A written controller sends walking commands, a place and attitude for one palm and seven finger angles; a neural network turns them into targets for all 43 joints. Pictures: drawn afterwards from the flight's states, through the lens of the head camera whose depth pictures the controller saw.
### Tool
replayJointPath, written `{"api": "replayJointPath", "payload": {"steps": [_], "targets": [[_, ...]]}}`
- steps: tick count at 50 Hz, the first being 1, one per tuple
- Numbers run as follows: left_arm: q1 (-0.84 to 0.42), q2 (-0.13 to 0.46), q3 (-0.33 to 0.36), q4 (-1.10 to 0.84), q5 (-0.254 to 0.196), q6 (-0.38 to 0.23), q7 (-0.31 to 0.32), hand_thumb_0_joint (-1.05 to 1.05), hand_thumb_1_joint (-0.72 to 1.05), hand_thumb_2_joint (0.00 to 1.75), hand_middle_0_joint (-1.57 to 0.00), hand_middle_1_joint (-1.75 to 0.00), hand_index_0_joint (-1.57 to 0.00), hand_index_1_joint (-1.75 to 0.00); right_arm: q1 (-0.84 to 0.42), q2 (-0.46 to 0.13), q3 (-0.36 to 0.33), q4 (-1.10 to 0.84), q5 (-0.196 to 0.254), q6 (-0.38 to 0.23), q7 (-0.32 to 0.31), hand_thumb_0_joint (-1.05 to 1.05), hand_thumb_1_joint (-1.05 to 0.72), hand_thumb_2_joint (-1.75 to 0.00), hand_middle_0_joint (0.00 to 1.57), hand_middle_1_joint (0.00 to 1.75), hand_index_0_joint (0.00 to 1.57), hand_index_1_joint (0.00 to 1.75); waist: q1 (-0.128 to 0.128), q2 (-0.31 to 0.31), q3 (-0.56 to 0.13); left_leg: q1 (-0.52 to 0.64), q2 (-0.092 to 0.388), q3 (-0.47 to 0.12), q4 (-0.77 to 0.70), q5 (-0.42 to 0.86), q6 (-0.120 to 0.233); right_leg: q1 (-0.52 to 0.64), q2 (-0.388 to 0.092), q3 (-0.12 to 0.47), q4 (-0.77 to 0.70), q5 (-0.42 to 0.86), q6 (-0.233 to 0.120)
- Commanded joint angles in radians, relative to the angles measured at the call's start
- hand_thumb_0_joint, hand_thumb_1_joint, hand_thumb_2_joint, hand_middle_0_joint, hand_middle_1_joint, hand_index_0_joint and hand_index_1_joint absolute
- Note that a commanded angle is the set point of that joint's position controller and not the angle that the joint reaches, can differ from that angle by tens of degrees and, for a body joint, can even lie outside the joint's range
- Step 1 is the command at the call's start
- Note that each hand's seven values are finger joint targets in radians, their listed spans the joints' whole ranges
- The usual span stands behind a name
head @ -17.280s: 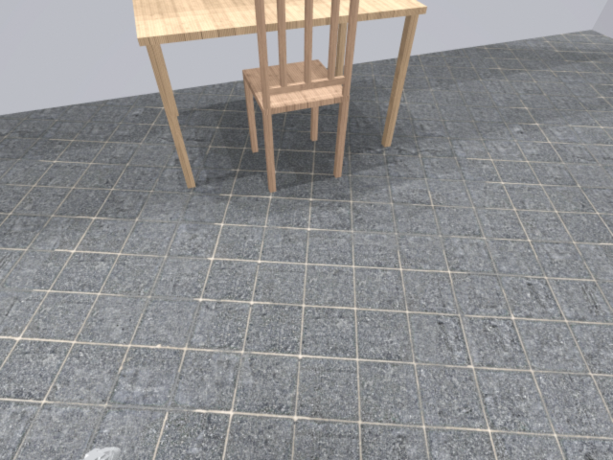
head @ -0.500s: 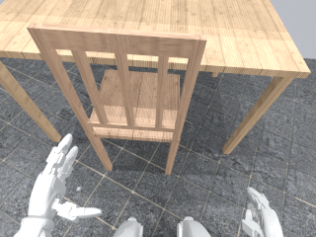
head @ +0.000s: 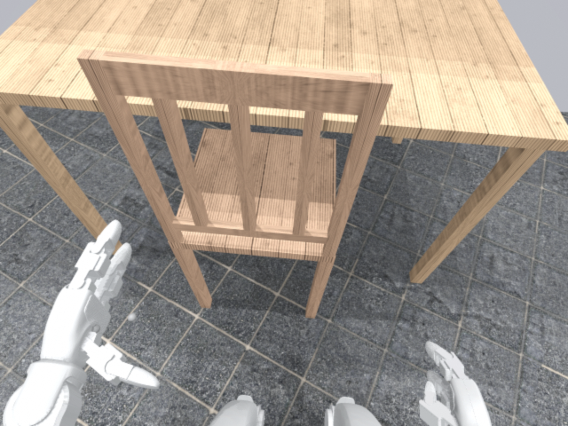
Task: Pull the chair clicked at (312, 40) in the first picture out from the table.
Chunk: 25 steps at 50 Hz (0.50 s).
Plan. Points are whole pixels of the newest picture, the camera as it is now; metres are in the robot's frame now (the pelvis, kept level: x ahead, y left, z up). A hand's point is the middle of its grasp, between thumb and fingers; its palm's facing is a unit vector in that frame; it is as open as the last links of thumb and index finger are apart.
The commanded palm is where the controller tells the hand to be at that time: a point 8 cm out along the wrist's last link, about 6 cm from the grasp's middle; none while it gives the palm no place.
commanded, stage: raise the hand toward the chair's back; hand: left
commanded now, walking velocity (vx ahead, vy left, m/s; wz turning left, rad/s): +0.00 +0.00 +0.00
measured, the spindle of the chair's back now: (245, 177) +0.50 +0.10 +0.01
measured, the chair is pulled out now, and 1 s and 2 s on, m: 0.00 0.00 0.00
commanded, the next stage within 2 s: aim the fingers beside a spindle in 0.44 s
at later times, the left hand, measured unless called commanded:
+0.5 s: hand (141, 322) +0.24 +0.19 +0.04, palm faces -0.02 -1.00 -0.06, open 16.9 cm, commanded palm +0.22 +0.25 +0.04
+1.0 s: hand (154, 293) +0.28 +0.19 +0.02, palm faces -0.04 -1.00 -0.05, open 16.9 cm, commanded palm +0.27 +0.25 +0.02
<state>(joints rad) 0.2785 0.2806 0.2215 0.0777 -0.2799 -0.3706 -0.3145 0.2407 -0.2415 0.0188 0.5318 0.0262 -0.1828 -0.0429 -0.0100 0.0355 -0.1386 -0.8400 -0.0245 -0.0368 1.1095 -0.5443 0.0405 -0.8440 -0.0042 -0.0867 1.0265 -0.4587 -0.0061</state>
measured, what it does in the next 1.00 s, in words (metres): stands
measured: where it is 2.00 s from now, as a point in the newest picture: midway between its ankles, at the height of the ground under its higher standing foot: outside the picture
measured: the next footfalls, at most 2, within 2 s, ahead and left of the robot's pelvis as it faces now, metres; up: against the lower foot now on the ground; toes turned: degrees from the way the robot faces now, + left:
none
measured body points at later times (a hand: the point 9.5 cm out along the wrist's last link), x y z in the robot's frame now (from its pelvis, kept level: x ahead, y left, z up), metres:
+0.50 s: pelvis +0.00 -0.01 +0.00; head +0.07 +0.00 +0.45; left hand +0.23 +0.25 +0.05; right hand +0.17 -0.25 -0.08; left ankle -0.01 +0.09 -0.66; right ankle +0.02 -0.12 -0.66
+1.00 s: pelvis -0.01 -0.01 -0.01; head +0.08 -0.01 +0.43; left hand +0.28 +0.25 +0.03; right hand +0.15 -0.27 -0.09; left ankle -0.01 +0.09 -0.66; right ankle +0.02 -0.12 -0.66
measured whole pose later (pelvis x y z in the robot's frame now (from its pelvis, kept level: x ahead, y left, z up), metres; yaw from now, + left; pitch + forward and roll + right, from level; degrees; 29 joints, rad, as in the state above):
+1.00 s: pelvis -0.01 -0.01 -0.01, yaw +0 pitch +18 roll -2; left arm 0.07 0.29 0.26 0.30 -0.29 -0.41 -0.34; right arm 0.24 -0.26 0.01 0.56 0.02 -0.19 -0.04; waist -0.03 0.03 -0.14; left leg -0.91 -0.02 -0.03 1.14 -0.54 0.02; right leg -0.92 0.00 -0.08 1.07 -0.46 -0.02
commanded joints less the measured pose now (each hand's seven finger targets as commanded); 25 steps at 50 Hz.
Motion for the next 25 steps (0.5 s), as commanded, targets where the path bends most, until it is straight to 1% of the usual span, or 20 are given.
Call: {"api": "replayJointPath", "payload": {"steps": [1,2,5,6,7,8,9,10,11,12,14,16,17,19,20,21,22,23,25], "targets": [[-0.04,0.127,0.081,-0.174,-0.028,-0.065,-0.005,0.0,-0.5,0.3,-0.06,-0.08,-0.06,-0.08,-0.031,-0.146,-0.066,-0.147,0.009,-0.065,-0.011,0.0,-0.9,-0.9,0.2,0.3,0.2,0.3,-0.006,0.024,-0.236,0.166,0.021,-0.034,-0.194,0.409,-0.05,0.175,0.02,0.001,-0.11,0.221,-0.023],[-0.038,0.125,0.081,-0.176,-0.031,-0.068,-0.005,0.0,-0.5,0.3,-0.06,-0.08,-0.06,-0.08,-0.026,-0.147,-0.068,-0.148,0.009,-0.066,-0.009,0.0,-0.9,-0.9,0.2,0.3,0.2,0.3,-0.004,0.019,-0.245,0.163,0.019,-0.032,-0.196,0.4,-0.05,0.183,0.019,0.002,-0.111,0.219,-0.022],[-0.044,0.128,0.082,-0.167,-0.028,-0.074,0.001,0.0,-0.5,0.3,-0.06,-0.08,-0.06,-0.08,-0.027,-0.149,-0.069,-0.149,0.008,-0.066,-0.006,0.0,-0.9,-0.9,0.2,0.3,0.2,0.3,-0.004,0.031,-0.22,0.148,0.018,-0.031,-0.203,0.374,-0.05,0.172,0.018,0.001,-0.113,0.197,-0.023],[-0.045,0.137,0.086,-0.16,-0.025,-0.077,0.004,0.0,-0.5,0.3,-0.06,-0.08,-0.06,-0.08,-0.03,-0.151,-0.069,-0.148,0.008,-0.065,-0.006,0.0,-0.9,-0.9,0.2,0.3,0.2,0.3,-0.005,0.023,-0.215,0.139,0.017,-0.028,-0.2,0.357,-0.045,0.173,0.018,0.006,-0.118,0.189,-0.024],[-0.052,0.135,0.088,-0.174,-0.028,-0.083,0.005,0.0,-0.5,0.3,-0.06,-0.08,-0.06,-0.08,-0.028,-0.15,-0.069,-0.149,0.007,-0.067,-0.006,0.0,-0.9,-0.9,0.2,0.3,0.2,0.3,-0.003,0.028,-0.228,0.138,0.014,-0.026,-0.201,0.358,-0.044,0.186,0.016,0.009,-0.118,0.193,-0.024],[-0.053,0.138,0.088,-0.175,-0.025,-0.088,0.007,0.0,-0.5,0.3,-0.06,-0.08,-0.06,-0.08,-0.027,-0.151,-0.069,-0.151,0.007,-0.067,-0.005,0.0,-0.9,-0.9,0.2,0.3,0.2,0.3,-0.004,0.033,-0.227,0.138,0.016,-0.026,-0.202,0.346,-0.044,0.182,0.016,0.011,-0.119,0.181,-0.024],[-0.052,0.134,0.083,-0.168,-0.025,-0.091,0.006,0.0,-0.5,0.3,-0.06,-0.08,-0.06,-0.08,-0.027,-0.149,-0.069,-0.152,0.007,-0.067,-0.005,0.0,-0.9,-0.9,0.2,0.3,0.2,0.3,-0.006,0.018,-0.217,0.134,0.016,-0.027,-0.203,0.337,-0.043,0.179,0.016,0.009,-0.12,0.175,-0.024],[-0.05,0.136,0.085,-0.172,-0.022,-0.096,0.008,0.0,-0.5,0.3,-0.06,-0.08,-0.06,-0.08,-0.028,-0.151,-0.069,-0.152,0.008,-0.068,-0.005,0.0,-0.9,-0.9,0.2,0.3,0.2,0.3,-0.003,0.035,-0.219,0.136,0.016,-0.023,-0.203,0.336,-0.042,0.179,0.016,0.012,-0.12,0.174,-0.025],[-0.055,0.145,0.088,-0.178,-0.021,-0.1,0.011,0.0,-0.5,0.3,-0.06,-0.08,-0.06,-0.08,-0.028,-0.15,-0.069,-0.15,0.006,-0.068,-0.005,0.0,-0.9,-0.9,0.2,0.3,0.2,0.3,-0.005,0.039,-0.218,0.139,0.016,-0.026,-0.201,0.343,-0.04,0.18,0.017,0.013,-0.12,0.18,-0.026],[-0.063,0.147,0.089,-0.193,-0.021,-0.105,0.012,0.0,-0.5,0.3,-0.06,-0.08,-0.06,-0.08,-0.026,-0.151,-0.068,-0.151,0.005,-0.069,-0.004,0.0,-0.9,-0.9,0.2,0.3,0.2,0.3,-0.005,0.054,-0.233,0.147,0.016,-0.025,-0.202,0.348,-0.043,0.181,0.016,0.013,-0.116,0.182,-0.026],[-0.063,0.138,0.081,-0.197,-0.022,-0.111,0.013,0.0,-0.5,0.3,-0.06,-0.08,-0.06,-0.08,-0.027,-0.148,-0.068,-0.148,0.005,-0.071,-0.005,0.0,-0.9,-0.9,0.2,0.3,0.2,0.3,-0.007,0.05,-0.235,0.154,0.017,-0.026,-0.2,0.348,-0.044,0.176,0.016,0.013,-0.117,0.181,-0.025],[-0.05,0.135,0.082,-0.168,-0.021,-0.108,0.013,0.0,-0.5,0.3,-0.06,-0.08,-0.06,-0.08,-0.027,-0.147,-0.068,-0.146,0.007,-0.07,-0.005,0.0,-0.9,-0.9,0.2,0.3,0.2,0.3,-0.01,0.025,-0.218,0.139,0.018,-0.026,-0.198,0.337,-0.039,0.179,0.018,0.015,-0.12,0.18,-0.025],[-0.062,0.134,0.08,-0.172,-0.024,-0.108,0.009,0.0,-0.5,0.3,-0.06,-0.08,-0.06,-0.08,-0.028,-0.148,-0.066,-0.146,0.005,-0.07,-0.005,0.0,-0.9,-0.9,0.2,0.3,0.2,0.3,-0.012,0.036,-0.226,0.135,0.015,-0.022,-0.194,0.329,-0.036,0.18,0.017,0.019,-0.12,0.184,-0.023],[-0.064,0.128,0.073,-0.151,-0.024,-0.1,0.002,0.0,-0.5,0.3,-0.06,-0.08,-0.06,-0.08,-0.031,-0.148,-0.064,-0.147,0.008,-0.068,-0.006,0.0,-0.9,-0.9,0.2,0.3,0.2,0.3,-0.014,0.021,-0.203,0.117,0.015,-0.022,-0.198,0.296,-0.034,0.175,0.017,0.02,-0.126,0.156,-0.022],[-0.069,0.127,0.073,-0.153,-0.028,-0.1,-0.002,0.0,-0.5,0.3,-0.06,-0.08,-0.06,-0.08,-0.033,-0.147,-0.065,-0.149,0.008,-0.069,-0.007,0.0,-0.9,-0.9,0.2,0.3,0.2,0.3,-0.014,0.021,-0.211,0.113,0.011,-0.018,-0.192,0.289,-0.03,0.182,0.015,0.027,-0.131,0.157,-0.021],[-0.072,0.136,0.081,-0.143,-0.029,-0.097,-0.004,0.0,-0.5,0.3,-0.06,-0.08,-0.06,-0.08,-0.033,-0.147,-0.062,-0.147,0.007,-0.069,-0.008,0.0,-0.9,-0.9,0.2,0.3,0.2,0.3,-0.015,0.006,-0.208,0.098,0.011,-0.019,-0.188,0.286,-0.027,0.19,0.015,0.03,-0.131,0.159,-0.021],[-0.072,0.129,0.079,-0.145,-0.031,-0.098,-0.008,0.0,-0.5,0.3,-0.06,-0.08,-0.06,-0.08,-0.031,-0.146,-0.063,-0.148,0.008,-0.069,-0.008,0.0,-0.9,-0.9,0.2,0.3,0.2,0.3,-0.014,0.004,-0.214,0.103,0.01,-0.017,-0.188,0.289,-0.027,0.195,0.015,0.031,-0.131,0.165,-0.021],[-0.079,0.14,0.084,-0.155,-0.032,-0.1,-0.011,0.0,-0.5,0.3,-0.06,-0.08,-0.06,-0.08,-0.033,-0.146,-0.064,-0.148,0.009,-0.07,-0.009,0.0,-0.9,-0.9,0.2,0.3,0.2,0.3,-0.013,0.008,-0.228,0.103,0.01,-0.013,-0.182,0.292,-0.025,0.204,0.013,0.038,-0.131,0.174,-0.02],[-0.079,0.136,0.085,-0.162,-0.035,-0.101,-0.013,0.0,-0.5,0.3,-0.06,-0.08,-0.06,-0.08,-0.03,-0.142,-0.064,-0.146,0.008,-0.073,-0.01,0.0,-0.9,-0.9,0.2,0.3,0.2,0.3,-0.012,0.008,-0.243,0.106,0.009,-0.011,-0.174,0.315,-0.024,0.216,0.012,0.042,-0.129,0.202,-0.018]]}}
